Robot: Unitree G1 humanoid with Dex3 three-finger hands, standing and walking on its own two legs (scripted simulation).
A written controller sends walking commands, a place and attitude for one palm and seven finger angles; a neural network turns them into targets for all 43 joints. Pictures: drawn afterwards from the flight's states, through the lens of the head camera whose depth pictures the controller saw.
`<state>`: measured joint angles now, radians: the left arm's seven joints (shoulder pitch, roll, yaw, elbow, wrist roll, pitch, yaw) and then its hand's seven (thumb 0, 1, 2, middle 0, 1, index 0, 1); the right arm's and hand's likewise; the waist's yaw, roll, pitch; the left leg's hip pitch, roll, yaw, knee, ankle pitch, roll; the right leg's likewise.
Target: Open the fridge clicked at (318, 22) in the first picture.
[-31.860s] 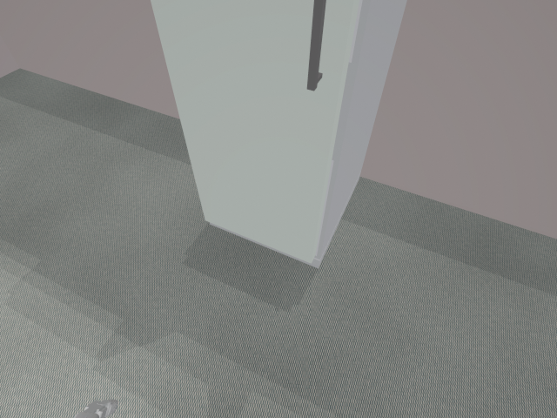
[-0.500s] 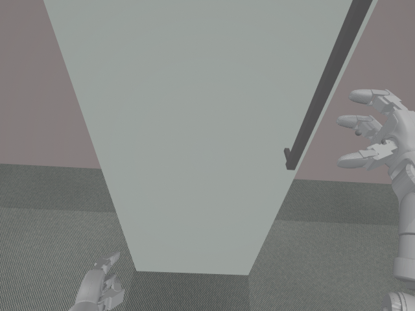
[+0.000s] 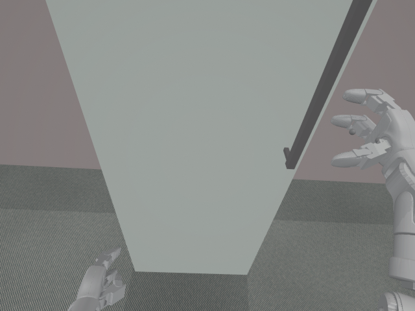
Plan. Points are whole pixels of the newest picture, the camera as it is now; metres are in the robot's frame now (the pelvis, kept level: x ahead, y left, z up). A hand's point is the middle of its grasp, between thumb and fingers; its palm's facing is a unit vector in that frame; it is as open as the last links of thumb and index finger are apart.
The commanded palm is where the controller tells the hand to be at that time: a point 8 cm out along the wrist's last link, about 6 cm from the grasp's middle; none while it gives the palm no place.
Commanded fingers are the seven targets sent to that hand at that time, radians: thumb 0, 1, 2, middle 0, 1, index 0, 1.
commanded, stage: feel for the door with the fingertips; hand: right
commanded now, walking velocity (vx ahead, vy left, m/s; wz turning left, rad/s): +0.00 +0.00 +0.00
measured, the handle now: (318, 87) +0.43 -0.16 +0.27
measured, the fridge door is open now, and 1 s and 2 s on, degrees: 0 0 0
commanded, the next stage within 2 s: slide the fingers in behind the handle in 0.96 s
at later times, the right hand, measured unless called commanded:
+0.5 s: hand (330, 132) +0.35 -0.17 +0.23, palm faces +0.03 +1.00 -0.05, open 14.1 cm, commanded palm +0.33 -0.22 +0.23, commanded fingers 0.00 0.50 -0.30 0.30 1.20 0.30 1.20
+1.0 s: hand (323, 120) +0.39 -0.17 +0.23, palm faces +0.02 +1.00 -0.03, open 14.0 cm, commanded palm +0.36 -0.22 +0.23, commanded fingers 0.00 0.50 -0.30 0.30 1.20 0.30 1.20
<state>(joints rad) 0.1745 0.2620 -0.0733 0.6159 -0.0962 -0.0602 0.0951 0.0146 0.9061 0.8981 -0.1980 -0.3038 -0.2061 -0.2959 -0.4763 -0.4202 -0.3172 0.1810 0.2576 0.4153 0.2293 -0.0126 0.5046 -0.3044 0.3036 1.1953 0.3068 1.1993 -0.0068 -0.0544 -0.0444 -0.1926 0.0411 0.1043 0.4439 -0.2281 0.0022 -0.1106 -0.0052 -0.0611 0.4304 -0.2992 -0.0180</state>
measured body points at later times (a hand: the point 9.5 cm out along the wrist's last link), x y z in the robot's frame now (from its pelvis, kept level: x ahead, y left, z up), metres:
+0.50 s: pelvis +0.00 +0.01 +0.00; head -0.03 +0.03 +0.45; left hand +0.19 +0.23 -0.08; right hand +0.35 -0.22 +0.24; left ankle +0.01 +0.12 -0.74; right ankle -0.04 -0.10 -0.74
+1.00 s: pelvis +0.00 +0.01 +0.00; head -0.02 +0.03 +0.45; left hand +0.15 +0.26 -0.09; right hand +0.38 -0.22 +0.24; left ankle +0.01 +0.12 -0.74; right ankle -0.04 -0.10 -0.74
